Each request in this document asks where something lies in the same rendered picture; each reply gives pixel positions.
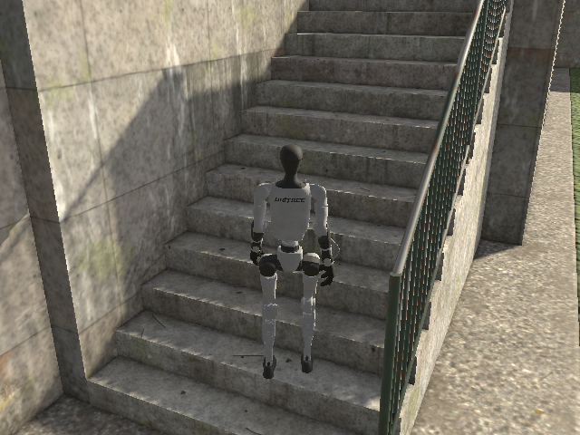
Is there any right robot hand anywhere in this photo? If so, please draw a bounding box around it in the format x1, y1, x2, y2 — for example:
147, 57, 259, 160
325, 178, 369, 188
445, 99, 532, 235
319, 264, 335, 286

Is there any humanoid robot torso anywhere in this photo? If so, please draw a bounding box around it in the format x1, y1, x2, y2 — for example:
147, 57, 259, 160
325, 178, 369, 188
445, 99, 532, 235
269, 179, 312, 272

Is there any right robot forearm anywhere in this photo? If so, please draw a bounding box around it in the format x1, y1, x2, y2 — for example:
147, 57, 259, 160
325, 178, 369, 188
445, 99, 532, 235
318, 223, 334, 266

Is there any left robot upper arm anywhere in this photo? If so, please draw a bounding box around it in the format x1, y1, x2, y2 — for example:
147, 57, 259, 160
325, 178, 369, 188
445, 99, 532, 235
253, 183, 272, 233

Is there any robot left shin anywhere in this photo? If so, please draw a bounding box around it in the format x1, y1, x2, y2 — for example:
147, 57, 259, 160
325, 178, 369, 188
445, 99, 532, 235
262, 304, 276, 366

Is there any right robot upper arm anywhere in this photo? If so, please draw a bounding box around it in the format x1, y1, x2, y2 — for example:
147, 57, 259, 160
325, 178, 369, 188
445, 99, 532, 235
310, 184, 328, 237

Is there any left robot forearm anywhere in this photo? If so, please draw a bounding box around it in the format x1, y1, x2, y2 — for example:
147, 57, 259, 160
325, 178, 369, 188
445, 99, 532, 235
250, 220, 264, 253

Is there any left robot hand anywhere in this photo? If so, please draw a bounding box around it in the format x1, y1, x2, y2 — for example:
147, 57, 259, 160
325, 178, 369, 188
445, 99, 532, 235
250, 248, 270, 266

